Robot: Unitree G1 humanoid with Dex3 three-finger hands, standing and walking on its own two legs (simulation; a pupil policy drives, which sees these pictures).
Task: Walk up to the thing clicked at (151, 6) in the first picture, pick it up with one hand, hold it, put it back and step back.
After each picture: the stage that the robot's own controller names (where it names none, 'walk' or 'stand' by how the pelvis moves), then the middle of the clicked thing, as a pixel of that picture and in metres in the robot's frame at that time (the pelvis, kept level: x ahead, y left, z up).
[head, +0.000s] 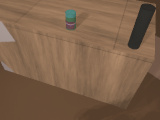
stand; (140, 28) +0.74 -0.29 -0.01
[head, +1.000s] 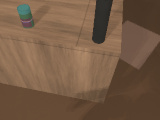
rise first; (101, 20) +0.69 -0.06 +0.01
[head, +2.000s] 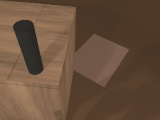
stand; (30, 50) +0.50 +0.24 +0.02
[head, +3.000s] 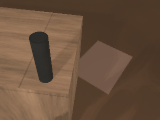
stand; (42, 60) +0.50 +0.19 -0.02
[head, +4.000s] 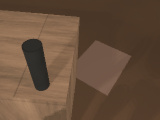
stand; (37, 67) +0.45 +0.19 -0.02
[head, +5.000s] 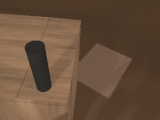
stand; (40, 69) +0.45 +0.19 -0.02
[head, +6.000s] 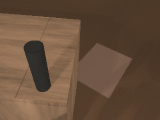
stand; (39, 69) +0.45 +0.19 -0.02
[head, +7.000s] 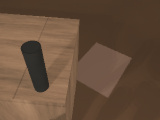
stand; (37, 69) +0.45 +0.20 -0.02
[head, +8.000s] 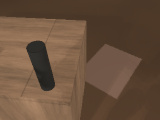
rise first; (42, 68) +0.46 +0.22 -0.02
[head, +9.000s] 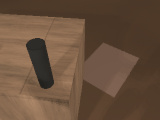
go down; (42, 66) +0.46 +0.22 -0.02
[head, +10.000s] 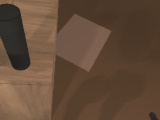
go down; (15, 42) +0.48 +0.20 +0.04
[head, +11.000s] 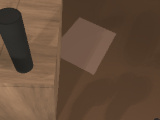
approach; (17, 45) +0.47 +0.20 +0.04
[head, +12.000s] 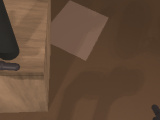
close; out of the picture +0.48 +0.22 +0.08
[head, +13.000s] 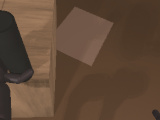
lift; (13, 53) +0.41 +0.19 +0.07
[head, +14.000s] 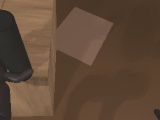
lift; (13, 53) +0.41 +0.18 +0.07
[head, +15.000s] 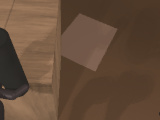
lift; (8, 69) +0.36 +0.20 +0.08
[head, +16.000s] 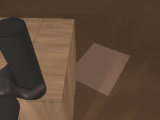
hold; (25, 65) +0.32 +0.16 +0.18
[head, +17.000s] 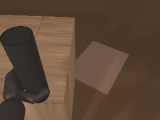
crouch; (30, 71) +0.32 +0.16 +0.14
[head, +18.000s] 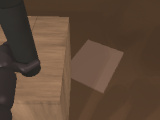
crouch; (21, 42) +0.41 +0.18 +0.18
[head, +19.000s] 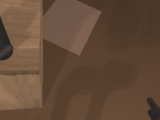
lower; out of the picture +0.48 +0.22 +0.08
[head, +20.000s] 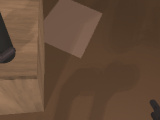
lower; out of the picture +0.48 +0.21 +0.08
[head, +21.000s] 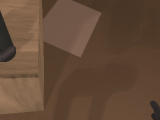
lower; out of the picture +0.48 +0.21 +0.08
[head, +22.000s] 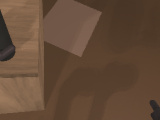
lower; out of the picture +0.48 +0.21 +0.08
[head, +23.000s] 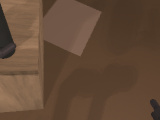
loosen; out of the picture +0.49 +0.20 +0.09
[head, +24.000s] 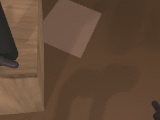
withdraw; out of the picture +0.48 +0.20 +0.08
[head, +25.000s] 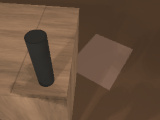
sink last; (41, 61) +0.44 +0.18 +0.03
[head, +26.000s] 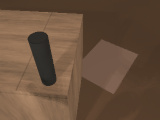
stand; (44, 61) +0.47 +0.19 +0.02
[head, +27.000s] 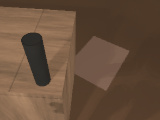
stand; (38, 62) +0.46 +0.19 +0.00
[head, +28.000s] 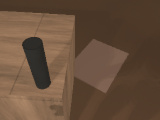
stand; (38, 66) +0.46 +0.20 -0.01
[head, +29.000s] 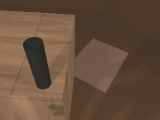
stand; (39, 66) +0.45 +0.19 -0.01
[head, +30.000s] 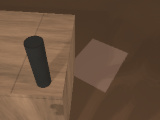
stand; (39, 64) +0.47 +0.20 -0.01
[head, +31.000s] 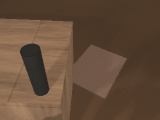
stand; (36, 72) +0.44 +0.19 -0.01
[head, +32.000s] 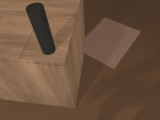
walk; (42, 31) +0.60 +0.21 +0.00
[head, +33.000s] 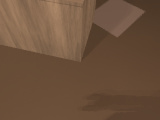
walk; out of the picture +1.02 +0.10 +0.02
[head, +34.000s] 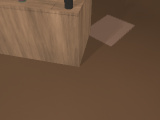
walk; out of the picture +1.23 +0.17 +0.00
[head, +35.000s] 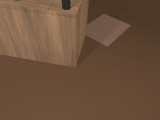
stand; out of the picture +1.19 +0.15 -0.02
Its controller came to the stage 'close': yes
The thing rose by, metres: 0.20
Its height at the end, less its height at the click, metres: +0.00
